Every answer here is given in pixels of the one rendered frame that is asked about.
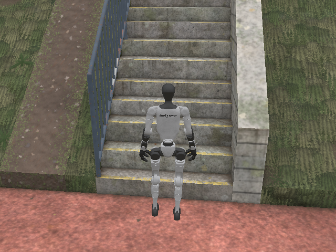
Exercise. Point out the stairs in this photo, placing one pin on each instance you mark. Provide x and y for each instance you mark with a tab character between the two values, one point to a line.
185	43

